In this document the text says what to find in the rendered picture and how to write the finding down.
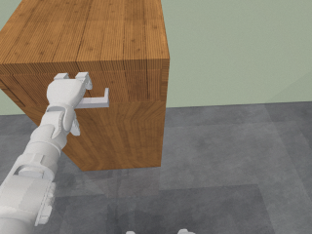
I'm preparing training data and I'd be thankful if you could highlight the handle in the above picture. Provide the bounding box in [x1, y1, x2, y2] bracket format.
[75, 88, 110, 109]

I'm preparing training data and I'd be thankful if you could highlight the robot left upper arm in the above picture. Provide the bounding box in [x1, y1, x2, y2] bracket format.
[0, 175, 57, 234]

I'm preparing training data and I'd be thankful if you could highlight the left robot forearm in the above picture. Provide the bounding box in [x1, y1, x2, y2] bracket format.
[0, 102, 75, 197]

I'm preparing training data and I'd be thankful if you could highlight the cabinet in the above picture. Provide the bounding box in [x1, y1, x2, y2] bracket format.
[0, 0, 171, 172]

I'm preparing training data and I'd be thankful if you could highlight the drawer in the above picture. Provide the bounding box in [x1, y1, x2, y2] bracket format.
[0, 68, 161, 106]

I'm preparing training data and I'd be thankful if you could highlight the robot left hand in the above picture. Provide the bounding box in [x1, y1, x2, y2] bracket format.
[47, 71, 93, 137]

